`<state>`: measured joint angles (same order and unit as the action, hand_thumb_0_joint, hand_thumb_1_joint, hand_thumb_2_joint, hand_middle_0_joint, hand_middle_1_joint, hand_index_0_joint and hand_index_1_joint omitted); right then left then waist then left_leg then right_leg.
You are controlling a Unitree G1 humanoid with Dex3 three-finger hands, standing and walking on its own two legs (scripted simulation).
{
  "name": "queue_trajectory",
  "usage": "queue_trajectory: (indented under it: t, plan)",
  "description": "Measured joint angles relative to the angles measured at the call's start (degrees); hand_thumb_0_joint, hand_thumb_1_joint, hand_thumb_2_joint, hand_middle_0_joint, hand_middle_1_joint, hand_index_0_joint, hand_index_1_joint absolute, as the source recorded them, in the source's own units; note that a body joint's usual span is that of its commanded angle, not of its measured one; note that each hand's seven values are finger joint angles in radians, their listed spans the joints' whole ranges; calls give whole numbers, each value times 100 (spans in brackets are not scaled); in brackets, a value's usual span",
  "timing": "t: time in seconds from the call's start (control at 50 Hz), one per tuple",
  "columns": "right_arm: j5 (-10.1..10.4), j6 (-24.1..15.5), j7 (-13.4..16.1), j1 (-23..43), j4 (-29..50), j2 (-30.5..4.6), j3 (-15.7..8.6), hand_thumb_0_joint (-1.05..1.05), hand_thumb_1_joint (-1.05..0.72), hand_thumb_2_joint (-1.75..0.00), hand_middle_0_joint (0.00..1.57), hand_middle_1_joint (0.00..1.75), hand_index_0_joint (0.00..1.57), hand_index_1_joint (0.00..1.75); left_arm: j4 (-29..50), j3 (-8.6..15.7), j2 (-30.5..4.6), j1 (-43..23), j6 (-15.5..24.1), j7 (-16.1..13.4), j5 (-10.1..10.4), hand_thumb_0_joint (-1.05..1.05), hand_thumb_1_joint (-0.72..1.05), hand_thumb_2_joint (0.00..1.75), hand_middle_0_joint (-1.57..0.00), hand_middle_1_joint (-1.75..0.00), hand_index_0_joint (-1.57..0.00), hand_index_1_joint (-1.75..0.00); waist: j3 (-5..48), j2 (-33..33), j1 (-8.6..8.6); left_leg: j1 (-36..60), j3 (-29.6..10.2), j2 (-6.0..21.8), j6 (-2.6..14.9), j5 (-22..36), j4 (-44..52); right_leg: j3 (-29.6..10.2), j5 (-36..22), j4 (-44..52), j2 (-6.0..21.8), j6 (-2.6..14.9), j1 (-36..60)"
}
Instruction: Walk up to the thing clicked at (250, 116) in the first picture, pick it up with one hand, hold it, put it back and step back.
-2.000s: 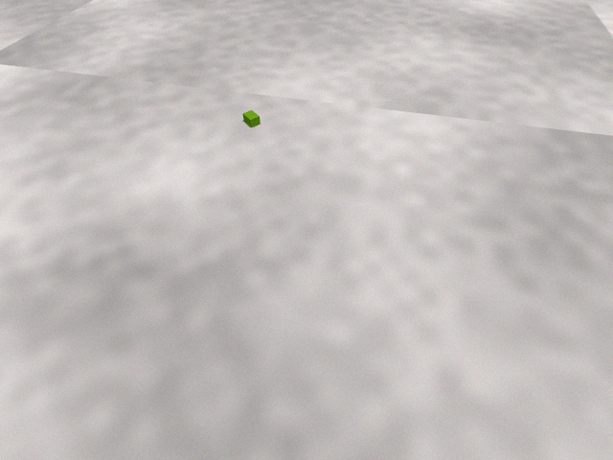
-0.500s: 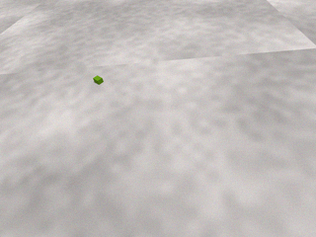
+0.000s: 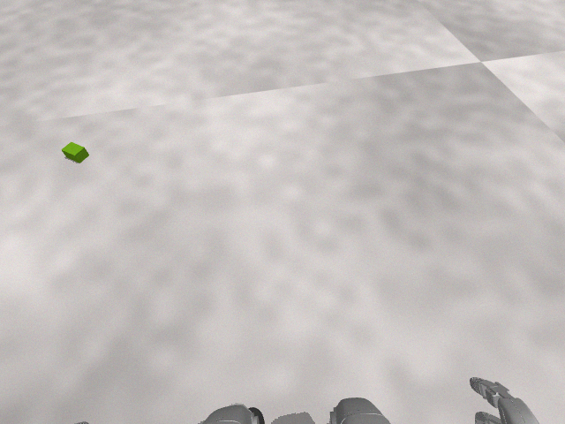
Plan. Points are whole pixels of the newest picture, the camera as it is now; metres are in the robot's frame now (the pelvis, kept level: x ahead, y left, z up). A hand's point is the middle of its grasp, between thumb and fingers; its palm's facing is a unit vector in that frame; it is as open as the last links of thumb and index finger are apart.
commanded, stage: walk up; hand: left
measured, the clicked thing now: (75, 152) +1.35 +1.01 -0.74
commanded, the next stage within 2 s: none
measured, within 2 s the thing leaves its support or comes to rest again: neither
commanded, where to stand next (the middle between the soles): +0.86 +0.96 m, yaw -24 degrees
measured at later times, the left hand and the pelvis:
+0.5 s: hand (69, 310) +0.31 +0.37 -0.10, palm faces -0.06 -0.83 -0.56, open 7.4 cm; pelvis +0.22 +0.08 +0.00, yaw -6 degrees
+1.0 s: hand (30, 219) +0.52 +0.54 -0.13, palm faces -0.27 -0.81 -0.52, open 7.4 cm; pelvis +0.39 +0.26 +0.00, yaw -12 degrees
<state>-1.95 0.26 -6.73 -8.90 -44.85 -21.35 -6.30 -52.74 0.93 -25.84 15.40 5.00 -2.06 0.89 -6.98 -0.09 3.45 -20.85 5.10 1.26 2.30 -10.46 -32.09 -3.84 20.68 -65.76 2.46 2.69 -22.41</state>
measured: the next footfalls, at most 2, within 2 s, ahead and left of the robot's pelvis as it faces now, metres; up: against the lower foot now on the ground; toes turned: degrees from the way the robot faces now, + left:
right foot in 0.28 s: +0.28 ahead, -0.07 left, +0.00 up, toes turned -12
left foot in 0.70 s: +0.45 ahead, +0.33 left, +0.00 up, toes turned -4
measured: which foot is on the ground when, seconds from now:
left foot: down 0.00-0.30, up 0.32-0.68, down 0.70-1.00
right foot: up 0.00-0.26, down 0.28-0.74, up 0.76-1.00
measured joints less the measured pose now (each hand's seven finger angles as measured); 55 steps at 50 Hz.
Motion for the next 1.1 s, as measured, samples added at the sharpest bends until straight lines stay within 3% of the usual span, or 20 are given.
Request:
queue_trajectory:
  t: [0.16,0.26,0.3,0.32,0.36,0.4,0.44,0.52,0.62,0.7,0.72,0.74,0.78,0.82,0.86,1.0,1.08,1.1]
  plan:
    - [-162,-32,51,-850,-114,-191,-111,1,-90,-90,21,30,20,30,2,100,16,-43,-131,45,-58,1,90,90,-21,-30,-20,-30,332,-28,248,1132,518,-437,274,-456,668,584,-405,1600,167,-179,-942]
    - [-244,108,11,-1070,-122,-362,-143,1,-90,-90,21,30,20,30,-15,150,176,-35,-136,78,-79,1,90,90,-21,-30,-20,-30,441,293,318,1501,710,-583,327,-1104,424,895,-1132,2744,165,-93,-529]
    - [-241,169,12,-1074,-153,-371,-120,1,-90,-90,21,30,20,30,50,207,207,-48,-66,49,-109,1,90,90,-21,-30,-20,-30,441,502,208,1381,728,-440,271,-1596,-239,992,-1065,2999,25,5,-227]
    - [-251,205,34,-1013,-186,-352,-106,1,-90,-90,21,30,20,30,98,232,244,-90,-37,12,-128,1,90,90,-21,-30,-20,-30,375,677,139,1191,536,-315,130,-1720,-814,1063,-927,2888,-92,21,-191]
    - [-266,278,55,-944,-170,-245,-15,1,-91,-90,20,30,20,30,246,216,231,-134,-22,-63,-132,1,90,90,-21,-30,-20,-30,332,788,14,580,-13,-335,-219,-1889,-2114,1163,-692,2701,-120,29,-136]
    - [-253,314,45,-840,-171,-192,88,1,-91,-90,20,30,20,30,317,203,231,-116,-23,-151,-101,1,90,90,-21,-30,-20,-30,334,772,-159,-9,-335,-297,-426,-1803,-3069,1133,-566,2711,-72,35,15]
    - [-205,313,24,-662,-176,-236,121,1,-91,-90,21,30,20,30,312,183,275,0,-3,-197,-100,1,90,90,-21,-30,-20,-30,340,807,-285,-468,-635,-117,-447,-1526,-3423,1062,-561,2907,-40,-71,252]
    - [-154,306,-35,-354,-8,-441,52,1,-90,-90,21,30,20,30,190,145,317,331,50,-164,-157,1,90,90,-21,-30,-21,-30,362,878,-380,-1059,-1074,347,-404,-1009,-3133,902,-490,3178,103,-323,653]
    - [-148,354,-137,-58,110,-668,-94,1,-91,-90,21,30,20,30,72,154,218,602,92,-118,-260,1,90,90,-21,-30,-21,-30,353,843,-460,-1214,-1017,794,-399,-520,-2020,696,-235,3177,365,-538,856]
    - [-142,328,-185,46,113,-777,-179,1,-91,-90,20,30,20,30,40,176,-1,707,67,-116,-296,1,90,90,-21,-30,-21,-30,386,746,-505,-803,-750,768,-306,-392,-1093,537,145,2873,608,-614,814]
    - [-150,294,-164,79,93,-708,-209,1,-91,-90,20,30,20,30,-6,205,-110,664,22,-131,-304,1,90,90,-21,-30,-21,-30,345,555,-476,-762,-624,622,-399,-469,-1146,441,309,2641,791,-522,743]
    - [-165,251,-141,118,86,-602,-208,1,-91,-90,20,30,20,30,-63,243,-217,592,-41,-163,-298,1,90,90,-21,-30,-21,-30,248,302,-464,-716,-442,459,-411,-595,-1284,245,356,2262,979,-322,598]
    - [-150,153,-88,103,111,-441,-124,0,-91,-90,20,30,20,30,-171,275,-282,442,-165,-259,-237,1,90,90,-21,-30,-21,-30,139,160,-410,-651,-286,419,-365,-799,-1443,-138,722,1123,681,-104,122]
    - [-92,146,-26,-4,94,-290,-46,0,-91,-90,20,30,20,30,-253,232,-268,308,-212,-318,-177,1,90,90,-21,-30,-20,-30,127,140,-304,-457,-209,419,-269,-808,-1231,-40,695,232,319,23,-346]
    - [-93,172,33,-151,76,-162,20,0,-90,-90,21,30,20,30,-276,181,-248,236,-184,-301,-93,1,90,90,-21,-30,-20,-30,159,55,-189,-166,-57,326,-181,-706,-806,126,408,-1,126,44,-704]
    - [-199,207,159,-625,66,-222,6,1,-90,-90,21,30,20,30,-139,90,0,110,-85,-239,-33,1,90,90,-21,-30,-20,-30,119,110,134,625,428,-148,220,-776,-99,792,-114,1424,-42,-137,-888]
    - [-238,350,157,-760,97,-327,-16,1,-90,-90,21,30,20,30,-41,100,157,143,-41,-237,-66,1,90,90,-21,-30,-20,-30,178,322,191,761,670,-315,343,-1238,-440,1095,-927,2658,-119,-58,-319]
    - [-223,386,156,-765,86,-348,-18,1,-90,-90,21,30,20,30,-2,126,180,161,0,-251,-95,1,90,90,-21,-30,-20,-30,193,422,144,692,702,-273,327,-1442,-747,1094,-833,2846,-185,87,-162]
